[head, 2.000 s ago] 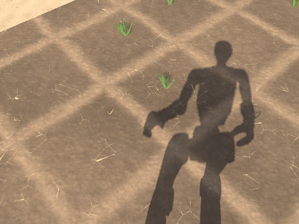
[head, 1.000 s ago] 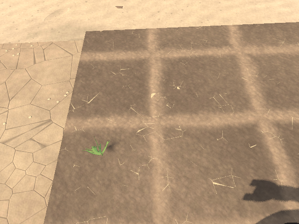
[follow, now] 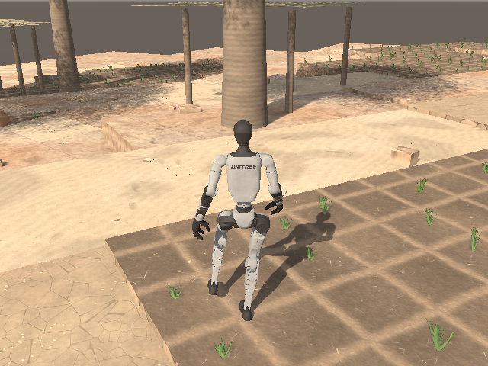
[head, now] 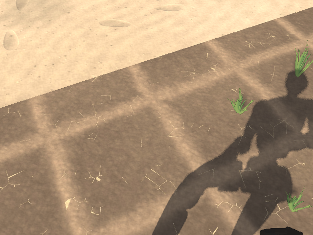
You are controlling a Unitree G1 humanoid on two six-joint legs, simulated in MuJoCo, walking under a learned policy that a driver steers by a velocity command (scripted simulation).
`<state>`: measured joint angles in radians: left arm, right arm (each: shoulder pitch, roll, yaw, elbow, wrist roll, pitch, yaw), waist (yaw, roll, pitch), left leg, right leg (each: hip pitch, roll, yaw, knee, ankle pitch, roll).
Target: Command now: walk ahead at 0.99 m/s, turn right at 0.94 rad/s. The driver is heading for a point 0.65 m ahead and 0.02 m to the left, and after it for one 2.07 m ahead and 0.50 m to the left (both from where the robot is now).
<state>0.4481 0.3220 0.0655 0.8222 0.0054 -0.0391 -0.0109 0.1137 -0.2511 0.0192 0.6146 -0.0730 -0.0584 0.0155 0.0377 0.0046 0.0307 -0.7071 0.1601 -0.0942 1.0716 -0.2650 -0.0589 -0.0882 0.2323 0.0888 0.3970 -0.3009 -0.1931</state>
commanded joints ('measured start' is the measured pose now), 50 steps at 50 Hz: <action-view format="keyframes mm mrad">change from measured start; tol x64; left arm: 1 -64 148 37 -84 -4 -37 2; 50 -85 165 9 3 19 -73 53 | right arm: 1 -124 -82 -13 -96 17 2 13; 50 61 -120 -58 73 56 45 72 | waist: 1 -9 -3 115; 50 -165 -97 -19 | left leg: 1 136 -62 115 -248 227 -17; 11 1180 284 -679 -707 -307 235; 29 611 30 58 -715 940 190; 32 71 -176 38 265 -220 161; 50 328 -230 316 -319 266 245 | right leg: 1 -288 -192 260 -239 338 -95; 8 25 -256 294 146 1029 30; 12 -604 -124 75 1065 -69 77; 30 166 -189 -127 195 143 95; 33 429 -679 725 -136 -522 35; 50 138 -452 -373 2 1378 193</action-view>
